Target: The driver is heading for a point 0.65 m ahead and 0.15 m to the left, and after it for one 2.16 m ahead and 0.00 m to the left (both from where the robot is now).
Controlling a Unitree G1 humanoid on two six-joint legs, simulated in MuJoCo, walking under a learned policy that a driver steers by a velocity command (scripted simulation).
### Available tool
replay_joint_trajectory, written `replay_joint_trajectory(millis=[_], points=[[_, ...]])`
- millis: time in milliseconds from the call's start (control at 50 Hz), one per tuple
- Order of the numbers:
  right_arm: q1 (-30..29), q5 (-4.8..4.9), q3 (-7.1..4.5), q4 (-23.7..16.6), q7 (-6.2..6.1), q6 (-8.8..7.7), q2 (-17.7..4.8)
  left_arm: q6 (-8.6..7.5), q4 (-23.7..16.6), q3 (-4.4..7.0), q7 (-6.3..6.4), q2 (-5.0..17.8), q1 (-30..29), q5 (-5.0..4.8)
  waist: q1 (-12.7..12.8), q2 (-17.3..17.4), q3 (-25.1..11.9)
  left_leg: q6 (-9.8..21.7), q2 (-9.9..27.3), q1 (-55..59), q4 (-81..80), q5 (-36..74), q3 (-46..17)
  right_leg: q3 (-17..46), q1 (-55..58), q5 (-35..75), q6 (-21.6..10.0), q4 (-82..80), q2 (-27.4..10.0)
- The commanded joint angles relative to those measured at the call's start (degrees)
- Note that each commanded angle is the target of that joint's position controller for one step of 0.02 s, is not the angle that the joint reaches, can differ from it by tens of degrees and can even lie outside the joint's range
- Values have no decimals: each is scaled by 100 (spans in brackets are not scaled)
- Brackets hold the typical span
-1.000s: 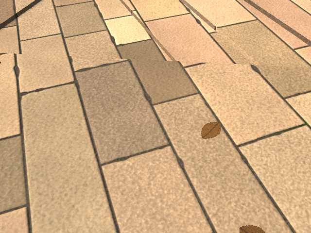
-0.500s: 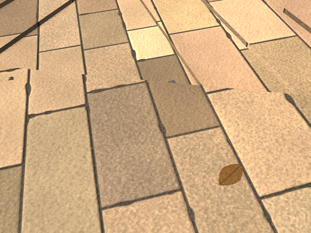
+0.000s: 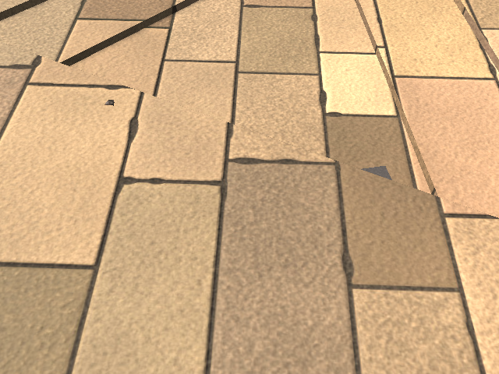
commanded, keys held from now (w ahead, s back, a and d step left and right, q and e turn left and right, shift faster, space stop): w+q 0.66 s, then q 0.20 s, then e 0.14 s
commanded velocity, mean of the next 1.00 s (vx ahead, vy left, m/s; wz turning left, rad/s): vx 0.42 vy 0.00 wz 0.55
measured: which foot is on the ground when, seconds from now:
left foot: down 0.00-0.38, up 0.40-0.86, down 0.88-1.00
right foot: up 0.00-0.34, down 0.36-0.86, up 0.88-1.00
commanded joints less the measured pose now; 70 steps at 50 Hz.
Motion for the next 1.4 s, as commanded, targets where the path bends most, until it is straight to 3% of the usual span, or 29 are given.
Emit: replay_joint_trajectory(millis=[20,100,180,280,340,360,380,400,420,440,460,480,540,620,720,800,840,860,880,900,920,940,960,1000,1060,1200,1320,1380,1400], points=[[82,-28,-81,-439,-56,-105,-473,-69,-552,212,15,726,-27,118,139,-29,-687,1170,1584,1556,-1712,1316,-2349,429,-1460,473,39,-428,-464],[392,1,-166,-419,-204,-121,-832,103,-839,164,67,471,-512,235,97,123,-407,1107,1294,838,-1878,1950,-1766,170,-1417,1257,376,-1725,-336],[771,51,-169,-380,-279,-40,-840,77,-1112,81,13,295,-1373,177,-268,452,-323,719,948,739,-1690,1297,-1556,105,-1076,2625,378,-3508,55],[1082,84,-160,-316,-309,32,-814,-36,-1388,139,-117,547,-1814,88,-410,613,-344,583,1240,1399,-1128,724,-2304,293,-843,2478,226,-4393,273],[856,62,-163,-417,-344,83,-805,-138,-1279,249,-134,747,-1183,82,-3,850,-511,413,1221,1566,-503,1121,-2630,206,42,1984,-44,-4773,351],[736,37,-96,-505,-325,69,-624,-166,-1158,334,-101,926,-554,150,311,769,-945,234,930,1301,245,1398,-2419,331,1099,2061,-260,-4799,110],[704,-70,25,-656,-300,42,-314,-156,-1080,423,-48,1275,408,224,686,120,-1769,-2,541,469,1892,507,-1878,1300,2670,1886,-641,-4680,-911],[1574,121,102,-790,-300,-11,-75,-79,-884,499,-81,1583,847,285,267,-1924,-2332,-351,-163,-1631,3591,-2365,-1260,4002,4333,760,-1562,-5192,-2129],[1622,186,21,-610,-311,-8,-671,-46,-986,388,-97,1044,711,142,350,-1408,-1954,-420,359,-2338,4413,-2245,-1399,4410,4123,-372,-1487,-5382,-2222],[1009,136,-57,-667,-299,34,-959,6,-1058,290,-66,670,473,114,506,-750,-1228,-470,562,-2490,4596,-1665,-1270,3414,3414,-277,-1219,-5454,-1960],[676,62,-62,-735,-300,63,-905,55,-1083,242,-64,610,192,161,407,-292,-787,-500,756,-2268,4481,-1235,-1080,2639,2628,415,-1058,-5575,-1693],[483,9,-79,-812,-282,60,-820,81,-1038,214,-70,540,22,193,287,-242,-497,-505,909,-2126,4227,-962,-1057,2165,2076,980,-1012,-5715,-1477],[566,98,-49,-870,-212,157,-475,28,-920,202,-93,485,-54,175,77,-561,-338,-510,1143,-1726,3799,-704,-839,1110,1435,1735,-983,-6126,-1153],[170,43,-8,-1058,-199,206,-380,8,-726,307,-73,783,74,166,108,-378,-264,-635,1248,-2097,3008,-18,-814,410,1612,2540,-1097,-6323,-1265],[-608,-10,59,-1238,-30,124,-251,169,-607,330,30,975,42,132,317,-358,-36,-607,1057,-1542,1296,1186,-248,-718,1628,3797,-793,-6041,-1017],[-768,-7,-37,-1436,112,165,-438,313,-547,396,93,1235,130,-30,269,-583,-229,-397,770,-946,611,720,90,-956,2075,4727,-582,-5378,-1181],[-50,-46,-203,-1302,124,194,-726,378,-610,444,137,1334,-36,-140,-179,-615,-602,-131,409,-53,159,467,299,-1075,2144,5606,-422,-4286,-1126],[701,-56,-360,-1095,62,199,-1009,394,-643,400,140,1194,-35,-147,-557,-370,-976,77,201,1011,-331,1057,289,-1211,1789,5213,-210,-3176,-861],[1083,-86,-459,-1088,-90,222,-1464,374,-732,256,97,820,322,120,-582,689,-1448,491,1240,2626,-226,3346,-1064,-1212,277,2367,116,-1384,-502],[601,-246,-357,-1388,-148,179,-1839,293,-849,20,-14,292,1071,303,137,1733,-2372,1780,2929,4037,-15,5489,-3562,-488,-1468,-2084,387,539,308],[730,-231,-223,-1459,-94,190,-1294,283,-643,113,-80,920,818,89,-405,816,-3142,1819,2959,3720,-432,4487,-3485,390,-1372,-1670,350,906,110],[507,-183,-94,-1298,-50,167,-927,345,-668,144,-96,987,403,-83,-351,552,-2360,1491,2635,3161,-532,3903,-2624,280,-1663,-1247,294,662,-154],[225,-78,7,-1203,-35,149,-630,419,-658,102,-45,830,222,-23,-183,205,-1779,1129,2263,2433,-668,3177,-2093,230,-1634,-899,305,67,-369],[-309,-172,93,-1096,-42,115,-485,646,-513,118,55,787,319,61,188,423,-1238,853,1901,824,-1110,2682,-1372,213,-595,-332,402,-568,-500],[-618,-352,84,-904,-111,-2,-488,768,-330,108,146,618,659,75,395,598,-1124,831,1753,146,-1419,2627,-707,168,127,179,523,-1320,-367],[-377,-211,-42,-555,-401,201,-774,903,-714,161,185,720,-251,47,-63,603,-697,903,2260,922,-1770,278,-978,103,-678,153,443,-1963,-390],[-452,-136,-105,-457,-455,371,-843,902,-800,163,37,528,-182,35,-17,624,-805,786,2356,1455,-1308,1381,-599,-322,-295,-101,267,-2792,-138],[-507,53,-149,-368,-475,472,-880,894,-668,212,-79,579,337,69,313,636,-932,269,2104,1335,-552,1520,-107,-566,696,1168,-88,-4506,169],[-314,46,-130,-304,-467,480,-701,892,-700,313,-57,939,391,114,235,30,-794,-244,1716,730,282,721,327,215,1163,2142,-384,-5104,-222]])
